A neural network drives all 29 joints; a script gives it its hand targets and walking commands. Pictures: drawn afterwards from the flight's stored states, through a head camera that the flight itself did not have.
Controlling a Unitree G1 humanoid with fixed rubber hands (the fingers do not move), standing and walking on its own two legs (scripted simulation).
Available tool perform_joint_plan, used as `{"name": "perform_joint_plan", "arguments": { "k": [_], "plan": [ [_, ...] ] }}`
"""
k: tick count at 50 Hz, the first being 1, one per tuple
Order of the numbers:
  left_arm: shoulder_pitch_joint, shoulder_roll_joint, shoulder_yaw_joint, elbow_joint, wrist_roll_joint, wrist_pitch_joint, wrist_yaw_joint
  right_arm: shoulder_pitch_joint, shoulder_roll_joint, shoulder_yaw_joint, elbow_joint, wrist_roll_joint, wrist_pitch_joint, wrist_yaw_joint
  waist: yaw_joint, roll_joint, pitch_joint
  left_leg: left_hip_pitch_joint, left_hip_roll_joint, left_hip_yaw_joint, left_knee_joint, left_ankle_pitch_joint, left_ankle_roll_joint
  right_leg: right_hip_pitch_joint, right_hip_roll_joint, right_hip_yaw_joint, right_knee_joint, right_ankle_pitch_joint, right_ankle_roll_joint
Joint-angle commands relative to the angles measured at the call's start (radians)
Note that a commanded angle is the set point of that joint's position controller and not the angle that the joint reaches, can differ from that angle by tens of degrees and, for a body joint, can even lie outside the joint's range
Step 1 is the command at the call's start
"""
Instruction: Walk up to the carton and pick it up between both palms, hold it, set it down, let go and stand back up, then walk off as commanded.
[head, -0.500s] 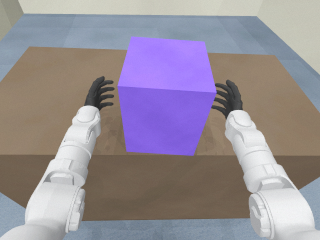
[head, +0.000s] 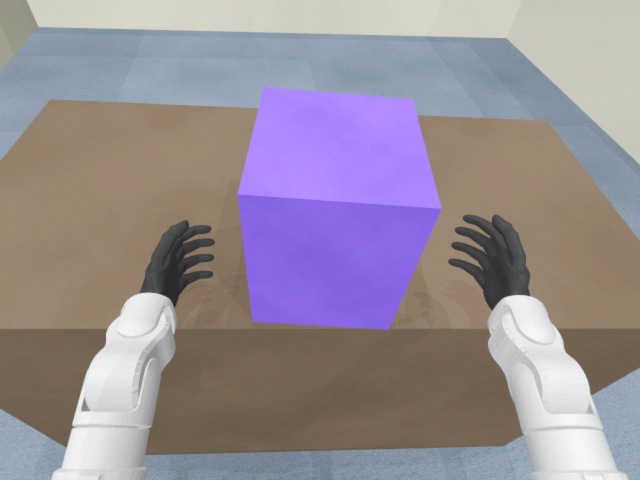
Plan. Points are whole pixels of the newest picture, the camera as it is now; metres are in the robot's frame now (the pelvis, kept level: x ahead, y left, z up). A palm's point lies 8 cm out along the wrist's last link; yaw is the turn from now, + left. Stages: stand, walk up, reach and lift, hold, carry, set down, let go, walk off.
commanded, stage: set down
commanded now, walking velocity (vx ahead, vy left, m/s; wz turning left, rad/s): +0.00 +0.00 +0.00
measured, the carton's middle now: (329, 214) +0.43 +0.01 +0.09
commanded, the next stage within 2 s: let go in 1.94 s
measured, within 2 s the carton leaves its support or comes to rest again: neither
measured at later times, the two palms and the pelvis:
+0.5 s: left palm (119, 384) +0.19 +0.22 +0.08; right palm (540, 387) +0.20 -0.20 +0.09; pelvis -0.01 +0.00 +0.00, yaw +0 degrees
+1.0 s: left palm (133, 372) +0.22 +0.23 +0.03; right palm (506, 377) +0.22 -0.19 +0.04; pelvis +0.03 +0.00 +0.00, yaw +1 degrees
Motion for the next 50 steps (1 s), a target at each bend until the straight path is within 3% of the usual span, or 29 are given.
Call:
{"name": "perform_joint_plan", "arguments": {
  "k": [1, 3, 5, 6, 8, 9, 14, 15, 16, 20, 22, 24, 27, 28, 29, 34, 35, 36, 37, 38, 39, 40, 43, 44, 45, 46, 47, 49, 50],
  "plan": [
    [0.022, 0.048, 0.088, -0.395, 0.045, 0.053, -0.009, 0.071, -0.109, -0.011, -0.298, 0.004, 0.007, -0.014, 0.023, 0.195, -0.254, 0.213, -0.036, 0.020, -0.011, 0.391, -0.028, 0.121, 0.019, 0.008, -0.048, 0.233, 0.016],
    [0.137, 0.061, 0.100, -0.451, 0.034, 0.044, -0.022, 0.166, -0.099, -0.012, -0.393, 0.008, -0.001, -0.025, 0.026, 0.156, -0.215, 0.211, -0.041, 0.018, -0.021, 0.410, -0.022, 0.135, 0.018, 0.009, -0.060, 0.267, 0.026],
    [0.146, 0.053, 0.095, -0.462, 0.022, 0.026, -0.037, 0.162, -0.072, 0.009, -0.493, -0.009, -0.015, -0.034, 0.029, 0.097, -0.195, 0.205, -0.043, 0.016, -0.019, 0.411, -0.004, 0.135, 0.009, 0.018, -0.065, 0.292, 0.038],
    [0.227, 0.048, 0.096, -0.477, 0.029, 0.012, -0.038, 0.230, -0.069, 0.019, -0.508, -0.014, -0.024, -0.030, 0.043, 0.108, -0.160, 0.200, -0.040, 0.012, -0.033, 0.414, -0.008, 0.142, 0.007, 0.019, -0.066, 0.298, 0.035],
    [0.262, 0.049, 0.088, -0.457, 0.008, -0.021, -0.047, 0.263, -0.057, 0.029, -0.555, -0.028, -0.025, -0.026, 0.054, 0.091, -0.110, 0.207, -0.037, 0.010, -0.048, 0.368, -0.004, 0.103, -0.003, 0.026, -0.083, 0.252, 0.036],
    [0.198, 0.073, 0.089, -0.434, -0.012, -0.041, -0.046, 0.228, -0.072, 0.006, -0.566, -0.056, -0.023, -0.022, 0.051, 0.063, -0.122, 0.172, -0.032, 0.009, -0.049, 0.332, -0.008, 0.070, -0.002, 0.025, -0.082, 0.204, 0.034],
    [0.313, 0.103, 0.069, -0.422, -0.044, -0.100, -0.057, 0.402, -0.060, 0.010, -0.604, -0.102, -0.008, -0.013, 0.041, 0.012, -0.023, 0.167, -0.010, 0.001, -0.105, 0.130, 0.005, 0.017, -0.030, 0.050, -0.140, -0.002, 0.025],
    [0.248, 0.112, 0.062, -0.421, -0.057, -0.102, -0.053, 0.359, -0.060, -0.002, -0.585, -0.111, 0.005, -0.012, 0.037, 0.026, -0.034, 0.147, -0.010, 0.006, -0.115, 0.068, 0.007, -0.004, -0.035, 0.056, -0.143, -0.070, 0.022],
    [0.297, 0.108, 0.051, -0.439, -0.065, -0.107, -0.054, 0.429, -0.059, -0.015, -0.588, -0.116, 0.009, -0.011, 0.024, 0.033, -0.028, 0.152, -0.003, -0.004, -0.127, 0.039, 0.001, 0.003, -0.037, 0.062, -0.154, -0.093, 0.020],
    [0.280, 0.115, 0.025, -0.454, -0.069, -0.118, -0.039, 0.449, -0.045, -0.033, -0.593, -0.102, 0.038, 0.004, 0.025, 0.087, -0.023, 0.079, 0.013, -0.017, -0.157, -0.088, 0.005, 0.005, -0.040, 0.055, -0.143, -0.185, 0.000],
    [0.266, 0.121, 0.005, -0.393, -0.052, -0.104, -0.041, 0.439, -0.032, -0.024, -0.532, -0.091, 0.061, 0.013, 0.022, 0.116, 0.041, 0.028, 0.020, -0.036, -0.183, -0.166, 0.014, 0.015, -0.045, 0.062, -0.143, -0.218, -0.004],
    [0.239, 0.120, 0.016, -0.418, -0.042, -0.095, -0.029, 0.403, -0.039, -0.024, -0.567, -0.075, 0.072, 0.018, 0.044, 0.152, 0.037, -0.025, 0.027, -0.039, -0.196, -0.222, 0.025, 0.060, -0.034, 0.061, -0.117, -0.217, 0.007],
    [0.214, 0.103, 0.017, -0.316, 0.007, -0.060, -0.028, 0.376, -0.052, -0.011, -0.490, -0.077, 0.101, 0.038, 0.056, 0.210, 0.088, -0.106, 0.045, -0.052, -0.222, -0.327, 0.034, 0.102, -0.020, 0.060, -0.093, -0.244, 0.013],
    [0.221, 0.094, 0.017, -0.328, 0.004, -0.056, -0.021, 0.357, -0.061, -0.011, -0.525, -0.070, 0.097, 0.043, 0.063, 0.206, 0.075, -0.138, 0.054, -0.063, -0.227, -0.336, 0.043, 0.137, -0.015, 0.052, -0.075, -0.220, 0.011],
    [0.220, 0.082, 0.014, -0.377, -0.002, -0.060, -0.009, 0.362, -0.081, -0.023, -0.548, -0.067, 0.089, 0.051, 0.078, 0.221, 0.045, -0.143, 0.053, -0.050, -0.231, -0.318, 0.037, 0.148, -0.006, 0.049, -0.064, -0.202, 0.011],
    [0.257, 0.118, 0.055, -0.307, -0.042, -0.074, -0.028, 0.412, -0.051, -0.028, -0.547, -0.112, 0.045, 0.028, 0.053, 0.039, -0.018, 0.107, -0.014, 0.015, -0.118, -0.077, 0.020, -0.030, -0.074, 0.081, -0.159, -0.261, 0.030],
    [0.241, 0.125, 0.063, -0.345, -0.046, -0.087, -0.030, 0.398, -0.043, -0.026, -0.561, -0.121, 0.035, 0.024, 0.057, 0.041, -0.047, 0.125, -0.011, 0.014, -0.114, -0.052, 0.023, -0.031, -0.069, 0.075, -0.156, -0.254, 0.034],
    [0.240, 0.114, 0.046, -0.334, -0.065, -0.098, -0.031, 0.404, -0.035, -0.030, -0.567, -0.117, 0.031, 0.023, 0.042, 0.021, -0.057, 0.129, -0.008, 0.007, -0.111, -0.061, 0.024, -0.037, -0.071, 0.070, -0.159, -0.267, 0.030],
    [0.242, 0.115, 0.053, -0.317, -0.064, -0.105, -0.031, 0.411, -0.037, -0.027, -0.551, -0.117, 0.029, 0.026, 0.060, 0.041, -0.066, 0.126, -0.017, 0.016, -0.115, -0.061, 0.023, -0.025, -0.070, 0.070, -0.161, -0.284, 0.031],
    [0.231, 0.134, 0.045, -0.318, -0.068, -0.110, -0.034, 0.401, -0.032, -0.034, -0.546, -0.125, 0.027, 0.020, 0.036, 0.033, -0.066, 0.105, -0.009, 0.007, -0.117, -0.075, 0.026, -0.012, -0.072, 0.070, -0.147, -0.278, 0.030],
    [0.239, 0.116, 0.034, -0.252, -0.062, -0.108, -0.045, 0.416, -0.023, -0.022, -0.486, -0.141, 0.037, 0.020, 0.033, 0.029, -0.040, 0.091, -0.005, 0.005, -0.119, -0.087, 0.025, -0.006, -0.071, 0.072, -0.151, -0.289, 0.029],
    [0.255, 0.125, 0.041, -0.273, -0.064, -0.120, -0.044, 0.417, -0.019, -0.013, -0.504, -0.141, 0.025, 0.024, 0.050, 0.028, -0.033, 0.100, -0.012, 0.009, -0.119, -0.062, 0.026, -0.015, -0.074, 0.068, -0.158, -0.271, 0.030],
    [0.315, 0.127, 0.036, -0.238, -0.038, -0.130, -0.061, 0.472, -0.012, 0.009, -0.461, -0.135, 0.031, 0.024, 0.040, 0.041, -0.002, 0.118, -0.016, 0.003, -0.110, -0.041, 0.018, -0.021, -0.076, 0.071, -0.168, -0.236, 0.031],
    [0.310, 0.128, 0.039, -0.311, -0.047, -0.149, -0.054, 0.483, -0.037, 0.009, -0.512, -0.127, 0.022, 0.024, 0.044, 0.027, -0.045, 0.119, -0.013, 0.000, -0.107, 0.004, 0.015, 0.004, -0.068, 0.063, -0.146, -0.175, 0.034],
    [0.345, 0.114, 0.039, -0.255, -0.031, -0.136, -0.060, 0.519, -0.037, 0.022, -0.454, -0.125, 0.028, 0.029, 0.049, 0.069, -0.011, 0.132, -0.016, 0.000, -0.104, 0.040, 0.007, 0.001, -0.063, 0.063, -0.148, -0.141, 0.030],
    [0.377, 0.089, 0.039, -0.188, -0.011, -0.130, -0.073, 0.543, -0.030, 0.028, -0.386, -0.142, 0.039, 0.029, 0.037, 0.064, 0.039, 0.138, -0.018, 0.000, -0.105, 0.036, 0.005, 0.011, -0.066, 0.075, -0.158, -0.127, 0.034],
    [0.400, 0.115, 0.039, -0.289, -0.019, -0.154, -0.072, 0.549, -0.030, 0.019, -0.467, -0.121, 0.013, 0.025, 0.041, 0.072, -0.004, 0.158, -0.018, -0.002, -0.093, 0.108, -0.004, 0.033, -0.053, 0.061, -0.147, -0.042, 0.035],
    [0.466, 0.085, 0.039, -0.256, 0.032, -0.150, -0.068, 0.604, -0.071, 0.014, -0.386, -0.136, 0.001, 0.035, 0.037, 0.113, 0.019, 0.188, -0.018, -0.017, -0.076, 0.230, -0.028, 0.049, -0.028, 0.046, -0.132, 0.090, 0.030],
    [0.479, 0.095, 0.043, -0.295, 0.021, -0.162, -0.066, 0.602, -0.075, 0.005, -0.460, -0.128, -0.028, 0.037, 0.036, 0.103, -0.026, 0.197, -0.021, -0.013, -0.063, 0.287, -0.032, 0.066, -0.023, 0.046, -0.128, 0.144, 0.030]
  ]
}}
